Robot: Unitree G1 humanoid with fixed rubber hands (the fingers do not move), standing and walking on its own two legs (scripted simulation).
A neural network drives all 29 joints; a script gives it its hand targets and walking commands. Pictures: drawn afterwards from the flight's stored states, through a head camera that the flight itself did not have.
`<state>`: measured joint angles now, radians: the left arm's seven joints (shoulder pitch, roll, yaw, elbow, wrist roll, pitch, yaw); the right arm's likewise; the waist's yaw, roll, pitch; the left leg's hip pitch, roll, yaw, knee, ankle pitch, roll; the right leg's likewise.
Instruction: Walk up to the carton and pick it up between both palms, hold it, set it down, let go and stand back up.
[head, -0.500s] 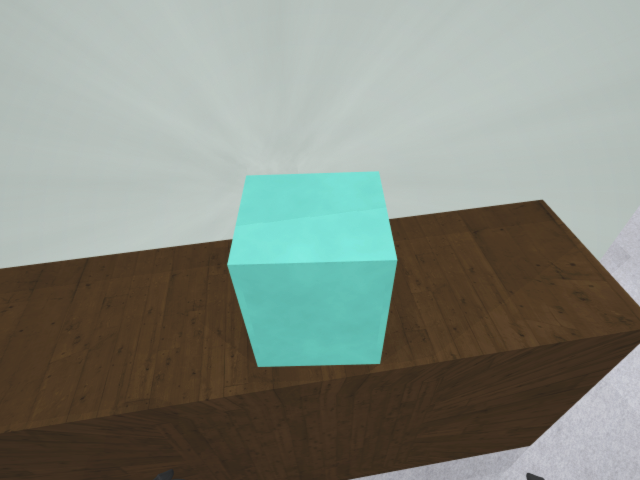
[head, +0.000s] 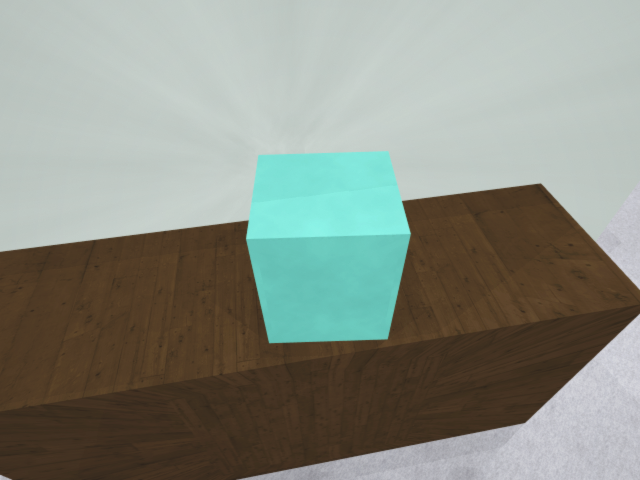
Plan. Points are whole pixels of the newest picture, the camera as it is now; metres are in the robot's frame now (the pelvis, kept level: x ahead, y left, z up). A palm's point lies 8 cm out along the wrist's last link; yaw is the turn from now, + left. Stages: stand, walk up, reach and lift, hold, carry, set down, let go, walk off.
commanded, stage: stand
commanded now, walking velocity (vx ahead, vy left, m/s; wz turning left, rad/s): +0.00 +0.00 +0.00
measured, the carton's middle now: (326, 251) +0.46 +0.03 +0.00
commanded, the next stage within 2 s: none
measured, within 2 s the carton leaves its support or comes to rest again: neither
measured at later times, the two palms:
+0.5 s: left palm out of the picture +0.05 +0.27 -0.12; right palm out of the picture +0.07 -0.25 -0.10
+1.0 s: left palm out of the picture +0.11 +0.28 -0.11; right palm out of the picture +0.09 -0.24 -0.09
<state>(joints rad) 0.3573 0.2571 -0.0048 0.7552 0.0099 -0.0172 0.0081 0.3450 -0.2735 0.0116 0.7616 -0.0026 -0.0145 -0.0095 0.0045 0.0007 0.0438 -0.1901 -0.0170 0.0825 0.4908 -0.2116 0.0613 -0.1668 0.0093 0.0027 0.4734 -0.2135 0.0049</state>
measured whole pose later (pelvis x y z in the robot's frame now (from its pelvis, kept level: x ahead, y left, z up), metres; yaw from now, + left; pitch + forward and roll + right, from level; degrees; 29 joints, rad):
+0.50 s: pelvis -0.01 +0.02 +0.00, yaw -1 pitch -4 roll -1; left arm 0.38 0.26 -0.01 0.75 0.01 -0.02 0.01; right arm 0.33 -0.29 0.02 0.73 0.00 0.00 -0.01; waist 0.00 0.01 0.04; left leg -0.24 -0.04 0.11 0.51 -0.22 0.09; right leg -0.22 -0.01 0.03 0.51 -0.22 0.04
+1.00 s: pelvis +0.01 +0.03 +0.00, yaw -3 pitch -3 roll -1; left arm 0.31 0.29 -0.01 0.70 0.00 -0.01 0.01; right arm 0.32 -0.30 0.02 0.66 0.01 -0.01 -0.01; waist -0.01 -0.02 0.05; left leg -0.21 -0.04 0.15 0.51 -0.25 0.10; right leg -0.22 -0.01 0.08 0.51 -0.24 0.05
